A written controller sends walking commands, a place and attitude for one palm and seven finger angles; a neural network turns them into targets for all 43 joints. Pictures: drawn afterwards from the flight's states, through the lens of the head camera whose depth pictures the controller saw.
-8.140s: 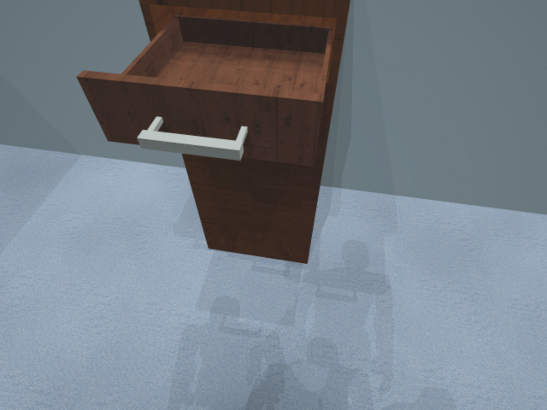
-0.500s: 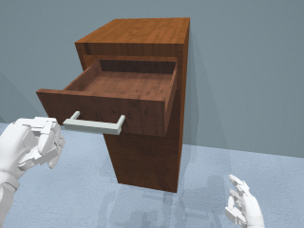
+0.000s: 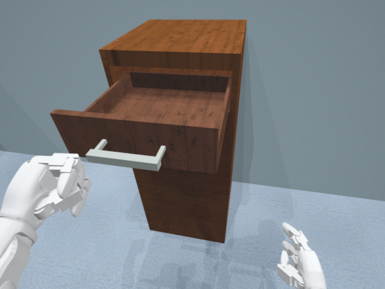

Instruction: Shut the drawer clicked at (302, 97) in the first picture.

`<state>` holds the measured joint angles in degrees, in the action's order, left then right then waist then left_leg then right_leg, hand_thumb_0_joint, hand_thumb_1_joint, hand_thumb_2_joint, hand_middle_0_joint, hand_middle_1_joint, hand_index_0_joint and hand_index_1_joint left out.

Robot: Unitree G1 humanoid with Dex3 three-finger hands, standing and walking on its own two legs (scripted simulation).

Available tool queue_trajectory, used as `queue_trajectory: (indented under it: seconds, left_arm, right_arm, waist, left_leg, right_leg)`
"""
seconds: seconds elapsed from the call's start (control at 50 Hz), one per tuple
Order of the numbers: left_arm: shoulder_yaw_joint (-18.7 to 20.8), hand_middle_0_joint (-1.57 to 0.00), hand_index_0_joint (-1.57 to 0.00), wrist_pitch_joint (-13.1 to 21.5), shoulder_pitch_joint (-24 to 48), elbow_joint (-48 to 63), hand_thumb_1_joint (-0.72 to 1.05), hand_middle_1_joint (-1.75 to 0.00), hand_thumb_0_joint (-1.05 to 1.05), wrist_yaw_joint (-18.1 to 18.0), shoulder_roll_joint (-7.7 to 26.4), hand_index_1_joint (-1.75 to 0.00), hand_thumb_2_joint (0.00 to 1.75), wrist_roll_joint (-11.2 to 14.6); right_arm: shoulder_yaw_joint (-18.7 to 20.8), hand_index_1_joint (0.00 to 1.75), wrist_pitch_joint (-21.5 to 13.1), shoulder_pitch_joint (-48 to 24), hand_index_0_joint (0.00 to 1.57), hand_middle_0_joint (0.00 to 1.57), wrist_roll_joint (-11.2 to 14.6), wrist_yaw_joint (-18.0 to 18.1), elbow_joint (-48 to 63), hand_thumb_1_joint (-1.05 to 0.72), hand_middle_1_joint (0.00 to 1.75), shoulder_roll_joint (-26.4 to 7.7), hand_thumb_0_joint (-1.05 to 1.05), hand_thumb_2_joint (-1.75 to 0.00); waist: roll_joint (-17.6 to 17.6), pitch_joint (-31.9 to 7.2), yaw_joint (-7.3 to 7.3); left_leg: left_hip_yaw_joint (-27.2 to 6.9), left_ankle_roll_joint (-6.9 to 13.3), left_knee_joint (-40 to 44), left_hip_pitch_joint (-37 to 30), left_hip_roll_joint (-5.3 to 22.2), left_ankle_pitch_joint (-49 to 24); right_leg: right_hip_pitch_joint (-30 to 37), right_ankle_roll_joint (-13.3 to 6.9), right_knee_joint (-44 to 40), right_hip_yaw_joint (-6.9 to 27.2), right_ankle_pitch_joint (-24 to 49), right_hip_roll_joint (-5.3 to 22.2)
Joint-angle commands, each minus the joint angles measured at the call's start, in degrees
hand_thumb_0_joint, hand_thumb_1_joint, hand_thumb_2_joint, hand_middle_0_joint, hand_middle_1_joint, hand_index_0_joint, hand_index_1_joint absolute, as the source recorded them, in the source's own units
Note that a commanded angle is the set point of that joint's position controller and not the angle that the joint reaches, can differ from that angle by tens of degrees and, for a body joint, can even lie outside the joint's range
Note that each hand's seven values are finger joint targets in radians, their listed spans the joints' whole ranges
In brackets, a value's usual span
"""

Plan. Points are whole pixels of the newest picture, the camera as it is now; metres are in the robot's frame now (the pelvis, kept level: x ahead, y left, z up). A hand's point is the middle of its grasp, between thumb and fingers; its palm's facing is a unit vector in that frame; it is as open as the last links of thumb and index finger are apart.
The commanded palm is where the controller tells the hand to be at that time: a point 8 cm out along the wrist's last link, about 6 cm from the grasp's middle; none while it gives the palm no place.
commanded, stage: bring the fist close to the handle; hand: left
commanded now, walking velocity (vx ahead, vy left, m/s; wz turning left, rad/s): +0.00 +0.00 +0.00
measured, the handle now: (127, 153) +0.34 +0.21 +0.15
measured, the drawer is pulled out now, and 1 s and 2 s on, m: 0.29 0.29 0.27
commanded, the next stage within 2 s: push the drawer shut in 1.20 s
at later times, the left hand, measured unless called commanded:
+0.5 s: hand (116, 193) +0.21 +0.17 +0.17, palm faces +0.00 -0.99 -0.10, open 3.3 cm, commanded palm +0.19 +0.22 +0.18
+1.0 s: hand (125, 187) +0.25 +0.18 +0.14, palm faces +0.01 -1.00 -0.09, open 3.3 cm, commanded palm +0.22 +0.23 +0.15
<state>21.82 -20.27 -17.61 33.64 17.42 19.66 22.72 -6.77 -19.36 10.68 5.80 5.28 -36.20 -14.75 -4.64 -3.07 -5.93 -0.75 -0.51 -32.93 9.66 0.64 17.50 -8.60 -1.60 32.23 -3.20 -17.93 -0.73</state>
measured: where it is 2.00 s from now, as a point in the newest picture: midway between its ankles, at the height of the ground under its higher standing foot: outside the picture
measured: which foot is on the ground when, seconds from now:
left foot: down 0.00-1.00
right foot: down 0.00-1.00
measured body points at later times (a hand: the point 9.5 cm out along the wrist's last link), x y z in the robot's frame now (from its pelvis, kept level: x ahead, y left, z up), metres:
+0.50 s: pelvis +0.00 +0.00 +0.00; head -0.04 -0.03 +0.45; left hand +0.20 +0.22 +0.18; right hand +0.20 -0.22 -0.07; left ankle +0.01 +0.13 -0.73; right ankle +0.00 -0.10 -0.73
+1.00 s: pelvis +0.02 -0.01 +0.00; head +0.00 -0.04 +0.45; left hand +0.24 +0.23 +0.15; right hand +0.20 -0.24 -0.08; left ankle +0.01 +0.13 -0.73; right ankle +0.00 -0.10 -0.73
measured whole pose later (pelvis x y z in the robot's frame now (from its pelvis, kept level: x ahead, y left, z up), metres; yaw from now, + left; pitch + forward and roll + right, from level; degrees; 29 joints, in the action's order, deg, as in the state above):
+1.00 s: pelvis +0.02 -0.01 +0.00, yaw +0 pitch +0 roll +0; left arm 13.1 -1.4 -15.2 13.9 14.2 14.8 17.1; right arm -2.7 -18.0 14.0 3.5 4.6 -36.9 -15.2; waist -3.9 -3.3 -1.9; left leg -0.9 -1.2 -34.4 14.6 1.0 19.3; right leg -14.0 -2.3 34.6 -3.3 -20.2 -1.1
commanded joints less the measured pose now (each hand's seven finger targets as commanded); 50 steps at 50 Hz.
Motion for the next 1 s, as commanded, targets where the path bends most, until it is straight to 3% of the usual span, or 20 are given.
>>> queue_trajectory:
  seconds: [0.0, 0.04, 0.08, 0.14, 0.2, 0.22, 0.24, 0.3, 0.4, 0.44, 0.48, 0.6, 0.66, 0.78, 0.84, 0.86, 0.88, 0.92, 0.96, 0.98]
  left_arm:
    - [0.7, -1.4, -1.4, 3.3, 13.4, 12.5, 0.9, -1.6, 0.0, -0.8, 7.4, -1.6, 0.9, -0.3]
    - [1.6, -1.4, -1.4, 3.7, 10.6, 13.0, 0.9, -1.6, 0.0, -1.6, 8.1, -1.6, 0.9, -0.9]
    - [-0.4, -1.4, -1.4, 4.0, 11.6, 11.3, 0.9, -1.6, 0.0, -2.5, 6.4, -1.6, 0.9, -1.8]
    - [0.9, -1.4, -1.4, 4.4, 10.1, 10.2, 0.9, -1.6, 0.0, -3.9, 7.2, -1.6, 0.9, -2.3]
    - [-2.4, -1.4, -1.4, 4.8, 10.6, 9.4, 0.9, -1.6, 0.0, -4.6, 4.4, -1.6, 0.9, -3.4]
    - [-2.3, -1.4, -1.4, 5.3, 10.9, 9.4, 0.9, -1.6, 0.0, -4.9, 4.4, -1.6, 0.9, -3.3]
    - [-0.8, -1.4, -1.4, 5.6, 9.2, 8.7, 0.9, -1.6, 0.0, -5.2, 5.9, -1.6, 0.9, -3.2]
    - [-4.6, -1.4, -1.4, 7.3, 9.8, 9.3, 0.9, -1.6, 0.0, -5.1, 2.9, -1.6, 0.9, -4.0]
    - [-5.0, -1.4, -1.4, 10.3, 8.5, 7.1, 0.9, -1.6, 0.0, -6.1, 2.7, -1.6, 0.9, -4.9]
    - [-2.6, -1.4, -1.4, 11.6, 7.9, 4.9, 0.9, -1.6, 0.0, -6.8, 5.2, -1.6, 0.9, -5.2]
    - [-4.2, -1.4, -1.4, 12.8, 9.0, 3.3, 0.9, -1.6, 0.0, -6.9, 3.6, -1.6, 0.9, -5.3]
    - [-5.7, -1.4, -1.4, 16.5, 13.3, -1.3, 0.9, -1.6, 0.0, -6.0, 2.8, -1.6, 0.9, -5.3]
    - [-3.8, -1.4, -1.4, 18.1, 11.0, -4.2, 0.9, -1.6, 0.0, -5.3, 4.2, -1.6, 0.9, -5.3]
    - [-3.8, -1.4, -1.4, 20.9, 14.3, -9.0, 0.9, -1.6, 0.0, -4.6, 4.4, -1.6, 0.9, -5.0]
    - [-1.9, -1.4, -1.4, 22.9, 12.7, -6.6, 0.9, -1.6, 0.0, -4.3, 6.4, -1.6, 0.9, -5.3]
    - [-3.9, -1.4, -1.4, 23.3, 12.7, -5.7, 0.9, -1.6, 0.0, -4.1, 4.0, -1.6, 0.9, -5.2]
    - [-3.5, -1.4, -1.4, 23.5, 12.8, -5.6, 0.9, -1.6, 0.0, -4.0, 4.3, -1.6, 0.9, -4.9]
    - [-3.9, -1.4, -1.4, 23.5, 11.1, -6.5, 0.9, -1.6, 0.0, -3.5, 3.6, -1.6, 0.9, -4.6]
    - [-2.9, -1.4, -1.4, 22.8, 9.1, -9.0, 0.9, -1.6, 0.0, -3.2, 4.1, -1.6, 0.9, -4.4]
    - [-3.2, -1.4, -1.4, 22.5, 9.2, -8.2, 0.9, -1.6, 0.0, -3.0, 3.9, -1.6, 0.9, -4.4]
  right_arm:
    - [3.3, 0.3, -3.5, -10.9, 0.2, 0.2, -0.3, 0.2, 10.8, -0.9, 0.3, -6.0, 0.0, -0.9]
    - [3.6, 0.3, -3.4, -11.1, 0.2, 0.2, -0.7, -0.1, 10.8, -0.9, 0.3, -6.1, 0.0, -0.9]
    - [3.6, 0.3, -2.7, -10.2, 0.2, 0.2, -1.0, -0.2, 10.3, -0.9, 0.3, -5.7, 0.0, -0.9]
    - [4.0, 0.3, -1.7, -10.5, 0.2, 0.2, -1.3, -0.4, 10.3, -0.9, 0.3, -5.9, 0.0, -0.9]
    - [4.0, 0.3, -0.6, -9.7, 0.2, 0.2, -1.3, -0.7, 10.6, -0.9, 0.3, -5.4, 0.0, -0.9]
    - [4.1, 0.3, -0.5, -9.4, 0.2, 0.2, -1.4, -0.7, 10.7, -0.9, 0.3, -5.5, 0.0, -0.9]
    - [4.4, 0.3, -0.4, -9.7, 0.2, 0.2, -1.5, -0.6, 10.7, -0.9, 0.3, -5.9, 0.0, -0.9]
    - [4.6, 0.3, -0.2, -8.5, 0.2, 0.2, -1.6, -0.8, 11.2, -0.9, 0.3, -5.6, 0.0, -0.9]
    - [5.0, 0.3, -0.5, -7.5, 0.2, 0.2, -2.0, -0.8, 11.1, -0.9, 0.3, -5.5, 0.0, -0.9]
    - [5.3, 0.3, -0.4, -7.4, 0.2, 0.2, -2.0, -0.6, 10.5, -0.9, 0.3, -5.8, 0.0, -0.9]
    - [5.2, 0.3, -0.4, -6.7, 0.2, 0.2, -2.0, -0.5, 10.4, -0.9, 0.3, -5.4, 0.0, -0.9]
    - [5.5, 0.3, -1.5, -6.1, 0.2, 0.2, -2.2, -0.1, 9.7, -0.9, 0.3, -5.5, 0.0, -0.9]
    - [5.8, 0.3, -1.8, -5.4, 0.2, 0.2, -2.4, -0.1, 9.3, -0.9, 0.3, -5.7, 0.0, -0.9]
    - [6.1, 0.3, -1.8, -4.5, 0.2, 0.2, -2.5, -0.1, 8.7, -0.9, 0.3, -5.8, 0.0, -0.9]
    - [6.2, 0.3, -2.2, -4.7, 0.2, 0.2, -2.6, -0.3, 9.3, -0.9, 0.3, -5.7, 0.0, -0.9]
    - [6.1, 0.3, -2.3, -4.7, 0.2, 0.2, -2.5, -0.5, 9.6, -0.9, 0.3, -5.2, 0.0, -0.9]
    - [6.1, 0.3, -2.4, -4.2, 0.2, 0.2, -2.5, -0.5, 9.6, -0.9, 0.3, -5.3, 0.0, -0.9]
    - [6.1, 0.3, -2.5, -4.2, 0.2, 0.2, -2.5, -0.5, 9.5, -0.9, 0.3, -5.3, 0.0, -0.9]
    - [6.3, 0.3, -2.1, -3.9, 0.2, 0.2, -2.5, -0.6, 9.0, -0.9, 0.3, -5.7, 0.0, -0.9]
    - [6.3, 0.3, -2.0, -4.1, 0.2, 0.2, -2.5, -0.7, 9.3, -0.9, 0.3, -5.7, 0.0, -0.9]
  waist:
    - [0.9, -1.2, 1.81]
    - [0.9, -3.1, 1.1]
    - [2.4, -1.1, 1.9]
    - [2.4, -1.7, 1.47]
    - [0.3, -1.4, 2.25]
    - [1.2, -1.5, 2.41]
    - [4.7, -1.8, 2.03]
    - [2.7, -2.9, 2.88]
    - [3.5, -2.3, 2.92]
    - [3.0, -2.1, 2.69]
    - [4.2, -0.7, 3.43]
    - [4.5, -2.5, 4.04]
    - [4.4, -4.5, 3.6]
    - [5.5, -3.8, 4.45]
    - [2.8, -7.5, 3.38]
    - [1.6, -7.8, 3.66]
    - [3.2, -8.5, 3.81]
    - [3.5, -7.8, 3.8]
    - [6.5, -5.4, 3.84]
    - [4.8, -5.9, 3.64]
  left_leg:
    - [-1.9, 2.2, 5.7, -2.7, -0.3, -5.9]
    - [-1.8, 2.1, 5.2, -2.7, -0.3, -7.0]
    - [-1.8, 2.1, 5.5, -1.5, -0.2, -7.0]
    - [-1.5, 2.0, 5.2, -1.0, -0.2, -7.5]
    - [-1.0, 1.9, 5.3, -0.8, -0.4, -7.4]
    - [-1.2, 1.9, 5.3, -0.8, -0.3, -7.4]
    - [-1.3, 2.0, 4.9, -0.2, -0.2, -7.5]
    - [-0.8, 2.1, 4.6, -0.9, -0.5, -8.0]
    - [-0.7, 2.1, 4.4, 0.3, -0.5, -7.0]
    - [-0.4, 2.0, 4.1, 1.0, -0.5, -6.4]
    - [-0.3, 2.0, 4.1, 1.4, -0.4, -6.3]
    - [-0.1, 2.2, 3.2, 1.3, -0.8, -6.1]
    - [0.4, 2.2, 2.5, 1.5, -0.8, -8.5]
    - [0.7, 2.2, 1.6, 2.9, -0.9, -8.8]
    - [0.9, 2.2, 1.4, 1.8, -0.9, -11.9]
    - [1.0, 2.2, 1.4, 1.1, -0.9, -12.8]
    - [0.8, 2.2, 1.4, 1.0, -0.9, -13.2]
    - [0.8, 2.2, 1.3, 1.1, -0.8, -13.5]
    - [0.8, 2.2, 1.3, 2.8, -0.7, -13.4]
    - [0.9, 2.2, 1.5, 2.5, -0.8, -13.1]
  right_leg:
    - [-6.8, 1.9, -7.0, 0.1, 5.4, 0.6]
    - [-5.5, 1.7, -6.7, 0.4, 6.6, 0.5]
    - [-6.4, 1.8, -6.7, -0.4, 6.5, 0.7]
    - [-5.8, 1.7, -6.9, 0.0, 6.8, 0.7]
    - [-6.4, 1.7, -6.5, -0.6, 6.7, 1.0]
    - [-6.4, 1.8, -6.4, -0.7, 6.8, 1.0]
    - [-5.8, 1.8, -6.7, -0.5, 6.7, 0.8]
    - [-6.2, 1.9, -6.0, -0.7, 7.6, 1.1]
    - [-6.9, 1.9, -6.0, -0.5, 6.2, 1.1]
    - [-6.7, 1.9, -6.5, 0.2, 5.0, 1.1]
    - [-7.4, 2.0, -6.6, 0.0, 5.1, 1.2]
    - [-7.6, 2.3, -6.6, 1.0, 5.2, 1.4]
    - [-5.9, 2.3, -6.0, 1.6, 9.1, 1.7]
    - [-6.8, 2.7, -5.6, 2.1, 10.8, 1.7]
    - [-4.2, 2.3, -4.1, 1.9, 15.5, 1.8]
    - [-4.3, 2.3, -3.8, 1.6, 17.2, 1.8]
    - [-4.1, 2.4, -3.5, 1.2, 18.2, 1.8]
    - [-4.4, 2.4, -3.3, 1.0, 19.2, 1.6]
    - [-4.7, 2.7, -3.7, 1.2, 20.0, 1.6]
    - [-4.8, 2.6, -3.6, 1.0, 19.3, 1.6]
